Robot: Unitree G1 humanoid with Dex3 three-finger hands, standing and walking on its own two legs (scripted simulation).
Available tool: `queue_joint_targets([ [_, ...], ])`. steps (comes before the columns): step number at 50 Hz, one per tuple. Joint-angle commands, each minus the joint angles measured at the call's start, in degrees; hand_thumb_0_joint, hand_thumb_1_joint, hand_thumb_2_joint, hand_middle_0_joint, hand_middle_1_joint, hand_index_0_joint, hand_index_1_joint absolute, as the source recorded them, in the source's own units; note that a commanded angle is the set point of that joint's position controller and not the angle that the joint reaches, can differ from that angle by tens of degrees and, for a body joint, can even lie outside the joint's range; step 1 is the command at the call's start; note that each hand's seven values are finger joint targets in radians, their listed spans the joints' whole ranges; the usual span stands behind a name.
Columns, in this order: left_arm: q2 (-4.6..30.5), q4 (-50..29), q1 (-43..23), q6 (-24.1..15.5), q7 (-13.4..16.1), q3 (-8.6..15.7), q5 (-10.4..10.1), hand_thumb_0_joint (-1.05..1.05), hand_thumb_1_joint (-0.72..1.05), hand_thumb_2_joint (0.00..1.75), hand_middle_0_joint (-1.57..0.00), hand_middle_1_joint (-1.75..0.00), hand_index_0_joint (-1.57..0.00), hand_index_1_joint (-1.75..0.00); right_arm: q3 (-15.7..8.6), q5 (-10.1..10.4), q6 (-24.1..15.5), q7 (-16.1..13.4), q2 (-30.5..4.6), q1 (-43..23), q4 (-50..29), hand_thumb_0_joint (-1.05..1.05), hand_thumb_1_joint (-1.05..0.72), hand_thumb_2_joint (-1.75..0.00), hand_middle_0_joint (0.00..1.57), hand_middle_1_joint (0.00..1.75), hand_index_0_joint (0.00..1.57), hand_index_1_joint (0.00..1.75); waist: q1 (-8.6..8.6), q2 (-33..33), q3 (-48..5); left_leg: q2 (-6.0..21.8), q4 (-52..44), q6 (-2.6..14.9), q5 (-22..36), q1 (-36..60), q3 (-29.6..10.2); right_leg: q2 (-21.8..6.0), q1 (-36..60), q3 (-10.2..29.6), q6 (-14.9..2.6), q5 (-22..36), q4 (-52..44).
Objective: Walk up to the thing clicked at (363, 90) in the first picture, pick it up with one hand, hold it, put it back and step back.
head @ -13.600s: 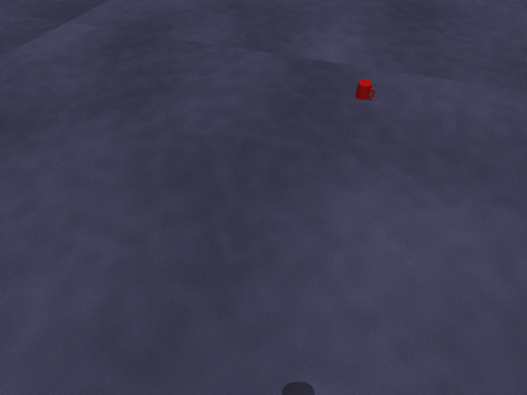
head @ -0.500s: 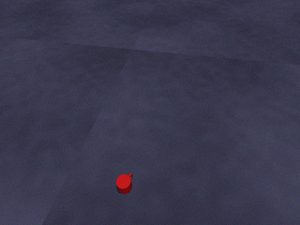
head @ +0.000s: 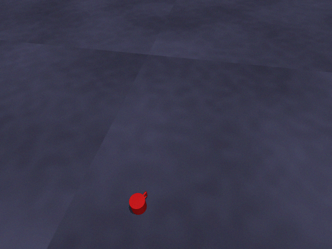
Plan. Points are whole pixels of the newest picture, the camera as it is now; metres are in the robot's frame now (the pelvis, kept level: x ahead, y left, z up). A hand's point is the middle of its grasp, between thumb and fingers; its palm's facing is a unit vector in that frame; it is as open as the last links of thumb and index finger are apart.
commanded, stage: stand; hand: left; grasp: from above
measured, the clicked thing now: (140, 201) +0.50 +0.18 -0.73
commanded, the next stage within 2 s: rise first in 0.48 s
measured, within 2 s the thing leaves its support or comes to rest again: neither
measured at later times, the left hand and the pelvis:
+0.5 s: hand out of the picture +0.07 +0.25 -0.16, palm faces -0.03 -0.94 -0.34, open 7.4 cm; pelvis +0.00 +0.00 +0.00, yaw +0 degrees
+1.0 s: hand out of the picture +0.14 +0.25 -0.19, palm faces -0.06 -0.93 -0.37, open 12.1 cm; pelvis +0.00 +0.00 -0.04, yaw +0 degrees
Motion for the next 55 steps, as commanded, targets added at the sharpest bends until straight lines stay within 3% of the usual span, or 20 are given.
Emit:
queue_joint_targets([
  [1, 12.1, -3.6, -2.0, -1.0, 0.9, 2.5, -0.1, 0.00, 0.90, 0.90, -0.20, -0.30, -0.20, -0.30, -2.5, 0.1, -1.5, -0.9, -12.0, -1.7, -3.3, 0.00, -0.90, -0.90, 0.20, 0.30, 0.20, 0.30, -0.22, -0.2, -3.7, 8.1, -3.4, 0.57, 6.2, 0.8, -6.4, -6.1, -0.1, 4.4, -2.77, 5.7, -2.3],
  [5, 12.2, -3.6, -1.7, -1.1, 0.9, 2.5, -0.2, 0.00, 0.90, 0.90, -0.20, -0.30, -0.20, -0.30, -2.5, 0.2, -1.5, -0.9, -12.1, -1.9, -3.3, 0.00, -0.90, -0.90, 0.20, 0.30, 0.20, 0.30, -0.12, -0.4, -4.3, 8.2, -2.8, 0.63, 8.6, 1.8, -6.4, -6.1, -0.1, 4.5, -2.76, 6.9, -2.1],
  [24, 11.9, -3.6, -1.7, -1.0, 0.9, 2.6, -0.2, 0.00, 0.90, 0.90, -0.20, -0.30, -0.20, -0.30, -2.5, 0.2, -1.4, -0.9, -12.3, -1.6, -3.5, 0.00, -0.90, -0.90, 0.20, 0.30, 0.20, 0.30, -0.10, -0.1, -3.1, 7.9, -3.3, 0.54, 6.1, 0.1, -6.6, -6.0, 0.0, 4.1, -2.69, 5.1, -2.8],
  [28, 12.2, -3.8, -2.0, -1.0, 0.9, 2.7, -0.1, 0.00, 0.90, 0.90, -0.20, -0.30, -0.20, -0.30, -2.5, 0.1, -1.4, -1.0, -12.2, -1.6, -3.8, 0.00, -0.90, -0.90, 0.20, 0.30, 0.20, 0.30, -0.11, 0.1, -4.1, 8.2, -3.0, 0.79, 7.9, 0.7, -6.6, -6.2, 1.0, 4.0, -2.85, 6.8, -2.2],
  [29, 11.9, -3.7, -1.7, -1.0, 0.9, 2.6, 0.0, 0.00, 0.82, 0.97, -0.16, -0.38, -0.15, -0.38, -2.5, 0.1, -1.4, -1.0, -12.2, -2.0, -3.8, 0.00, -0.93, -0.92, 0.20, 0.30, 0.20, 0.30, 0.04, 0.4, -4.0, 8.0, -3.0, 0.76, 8.0, 0.4, -6.7, -6.2, 0.9, 4.0, -2.68, 7.0, -2.3],
  [30, 2.9, -23.8, -21.8, -6.8, 2.0, 2.6, -3.2, 0.00, 0.74, 0.98, -0.20, -0.46, -0.16, -0.46, 0.3, 4.1, -4.4, -2.1, -2.6, -1.3, -20.5, 0.00, -1.00, -0.93, 0.20, 0.30, 0.20, 0.30, -7.02, 0.4, 0.2, 1.1, 0.9, -0.29, -1.5, -5.9, 0.3, 2.4, -14.1, -1.6, -2.34, 1.4, 2.2],
  [31, 5.3, -20.1, -30.1, -6.5, 2.3, 3.4, -3.3, 0.00, 0.66, 0.98, -0.20, -0.54, -0.16, -0.54, -0.1, 4.2, -4.5, -2.7, -4.5, 1.4, -17.4, 0.00, -0.96, -0.92, 0.20, 0.30, 0.20, 0.30, -5.27, 0.0, -1.5, 0.6, 2.0, -0.39, -3.9, -5.6, 0.4, 2.2, -11.8, -2.1, -2.51, -1.0, 2.6],
  [32, 9.8, -11.0, -18.6, -4.6, 2.5, 6.4, -2.1, 0.00, 0.58, 0.95, -0.17, -0.62, -0.15, -0.62, -1.4, 4.4, -3.9, -3.3, -6.5, 4.1, -17.4, 0.00, -0.94, -0.91, 0.20, 0.30, 0.20, 0.30, -3.62, -0.4, 0.0, 0.9, 2.4, -0.38, -5.0, -7.8, 0.3, 2.6, -12.0, -2.6, -2.85, -3.1, 3.1],
  [33, 10.2, -5.1, -15.5, -3.1, 1.7, 7.4, -0.9, 0.00, 0.52, 0.95, -0.14, -0.70, -0.14, -0.70, -2.2, 3.9, -3.5, -3.2, -6.4, 5.2, -17.9, 0.00, -0.94, -0.91, 0.20, 0.30, 0.20, 0.30, -3.42, -2.2, -2.8, 0.5, 5.6, -0.26, -4.2, -9.6, 0.3, 2.5, -13.4, -2.6, -2.96, -3.2, 5.2],
  [34, 13.1, -6.7, -20.0, -2.9, 1.0, 8.8, 0.1, 0.00, 0.44, 0.97, -0.10, -0.78, -0.10, -0.78, -2.6, 3.6, -3.6, -3.3, -6.1, 5.4, -19.4, 0.00, -0.93, -0.91, 0.20, 0.30, 0.20, 0.30, -2.72, -2.3, -5.4, 0.7, 8.4, -0.18, -2.7, -11.4, -0.1, 2.6, -14.9, -2.5, -3.04, -1.9, 8.0],
  [35, 14.0, -7.0, -19.7, -3.2, 0.5, 10.2, 1.5, 0.00, 0.36, 0.97, -0.08, -0.86, -0.10, -0.86, -3.6, 2.6, -4.0, -3.4, -6.4, 6.0, -21.0, 0.00, -0.96, -0.92, 0.20, 0.30, 0.20, 0.30, -2.07, -2.0, -10.7, 0.7, 11.0, -0.32, -0.9, -11.2, -0.4, 2.4, -14.5, -2.2, -2.95, 0.0, 10.7],
  [37, 13.2, -5.8, -7.3, -1.7, -0.5, 12.5, 4.0, 0.00, 0.20, 0.99, -0.03, -1.02, -0.07, -1.00, -4.9, 1.6, -4.2, -2.8, -5.7, 8.6, -23.2, 0.00, -0.99, -0.92, 0.20, 0.30, 0.20, 0.30, 1.29, 3.3, -16.8, 0.0, 14.4, -1.12, 2.9, -12.9, -0.4, 2.0, -13.8, -1.9, -3.57, 2.4, 14.7],
  [38, 11.9, -7.3, -5.3, -0.9, -0.8, 12.2, 4.1, 0.00, 0.12, 1.01, -0.01, -1.08, -0.04, -1.04, -4.9, 1.8, -4.2, -2.6, -5.4, 8.4, -24.8, 0.00, -0.98, -0.92, 0.20, 0.30, 0.20, 0.30, 1.62, 4.4, -17.6, -0.1, 14.8, -1.40, 3.6, -13.2, -0.3, 2.2, -14.0, -1.9, -3.63, 2.6, 15.5],
  [42, 10.0, -13.4, -3.5, 4.9, -0.7, 11.1, 5.7, 0.00, -0.18, 1.02, -0.02, -1.08, -0.04, -1.06, -4.9, 2.3, -4.1, -2.6, -4.5, 6.3, -29.9, 0.00, -0.95, -0.91, 0.20, 0.30, 0.20, 0.30, 0.63, 2.8, -16.7, 0.0, 15.2, -1.24, 4.5, -15.6, -0.8, 2.6, -14.7, -2.4, -3.43, 2.6, 15.8],
  [45, 10.9, -19.2, -5.8, 7.9, -0.3, 11.5, 6.9, 0.00, -0.41, 1.02, -0.05, -1.07, -0.05, -1.07, -4.5, 2.5, -4.5, -2.5, -4.0, 5.1, -32.9, 0.00, -0.94, -0.91, 0.20, 0.30, 0.20, 0.30, -0.12, 1.3, -14.4, 0.4, 18.0, -0.91, -0.2, -19.7, -1.0, 2.9, -19.8, -2.6, -3.34, -2.1, 17.9],
  [47, 9.7, -20.0, -3.5, 9.4, 0.0, 11.6, 7.2, 0.00, -0.48, 1.00, -0.06, -1.09, -0.06, -1.09, -4.5, 2.4, -5.1, -2.4, -3.6, 6.3, -33.6, 0.00, -0.91, -0.90, 0.20, 0.30, 0.20, 0.30, -0.60, 0.4, -14.1, 0.6, 20.2, -0.73, -2.4, -22.1, -1.2, 3.1, -22.5, -2.8, -3.19, -4.2, 20.4],
  [48, 9.9, -24.8, -7.0, 9.0, 0.1, 11.4, 7.2, 0.00, -0.50, 0.99, -0.05, -1.09, -0.06, -1.09, -4.6, 2.3, -5.7, -2.4, -3.4, 6.7, -34.4, 0.00, -0.89, -0.90, 0.20, 0.30, 0.20, 0.30, -1.32, 1.2, -15.1, 0.7, 21.6, -0.70, -2.7, -22.8, -1.2, 3.1, -24.3, -2.6, -3.14, -4.2, 22.0],
  [49, 10.4, -22.2, -3.0, 9.6, 0.3, 12.8, 7.7, 0.00, -0.52, 0.99, -0.06, -1.09, -0.06, -1.09, -4.8, 2.2, -5.9, -2.5, -3.5, 7.4, -34.3, 0.00, -0.89, -0.90, 0.20, 0.30, 0.20, 0.30, -0.83, 1.2, -15.5, 0.9, 22.9, -0.76, -2.4, -23.5, -1.3, 3.1, -25.3, -2.7, -3.10, -4.3, 23.6],
  [51, 10.8, -30.6, -6.3, 8.8, 0.2, 12.2, 7.8, 0.00, -0.52, 0.98, -0.06, -1.10, -0.06, -1.09, -5.0, 1.9, -7.0, -2.7, -3.0, 7.4, -35.7, 0.00, -0.89, -0.90, 0.20, 0.30, 0.20, 0.30, -1.40, 3.2, -18.9, 1.1, 25.7, -0.74, -1.8, -24.0, -1.6, 2.9, -27.6, -2.4, -3.07, -3.7, 26.5],
  [55, 9.9, -36.9, -2.0, 9.5, -0.2, 11.8, 8.1, 0.00, -0.53, 1.00, -0.06, -1.09, -0.05, -1.09, -5.2, 1.7, -8.4, -3.2, -2.7, 7.3, -37.3, 0.00, -0.90, -0.90, 0.20, 0.30, 0.20, 0.30, -1.87, 4.4, -20.9, 1.6, 28.8, -1.01, -0.6, -25.4, -2.3, 2.9, -30.8, -2.5, -3.15, -3.4, 30.5],
])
